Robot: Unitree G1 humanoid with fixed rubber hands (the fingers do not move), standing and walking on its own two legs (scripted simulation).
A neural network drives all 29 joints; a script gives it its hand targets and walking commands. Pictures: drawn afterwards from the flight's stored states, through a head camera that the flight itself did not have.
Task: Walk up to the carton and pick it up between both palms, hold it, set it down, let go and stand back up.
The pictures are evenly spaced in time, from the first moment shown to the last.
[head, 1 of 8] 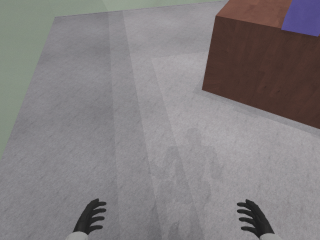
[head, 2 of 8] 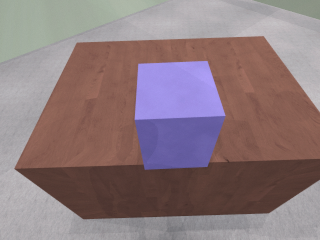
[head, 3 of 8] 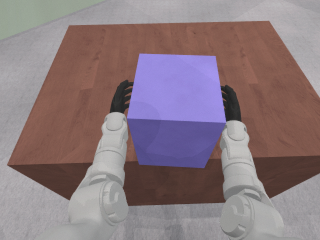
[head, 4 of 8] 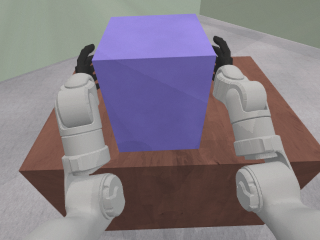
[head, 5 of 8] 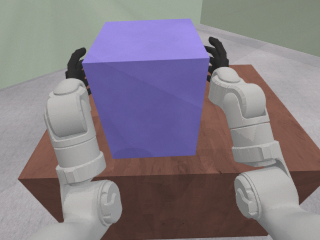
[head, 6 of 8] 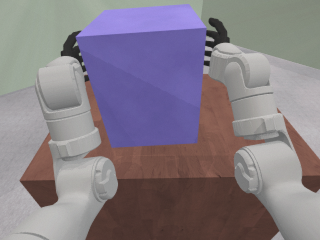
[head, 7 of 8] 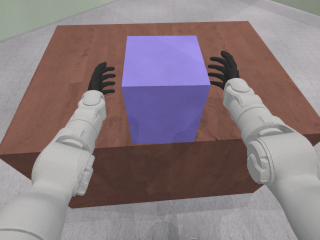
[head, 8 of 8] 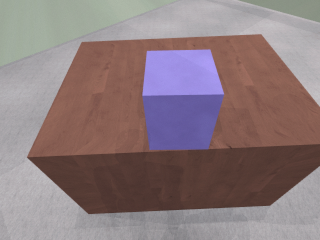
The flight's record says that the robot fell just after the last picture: no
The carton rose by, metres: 0.27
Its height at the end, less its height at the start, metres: +0.00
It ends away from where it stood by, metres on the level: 0.02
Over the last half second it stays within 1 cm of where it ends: yes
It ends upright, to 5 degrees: yes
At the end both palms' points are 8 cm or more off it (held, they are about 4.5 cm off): yes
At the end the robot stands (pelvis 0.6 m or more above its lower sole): yes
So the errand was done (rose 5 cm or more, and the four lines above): yes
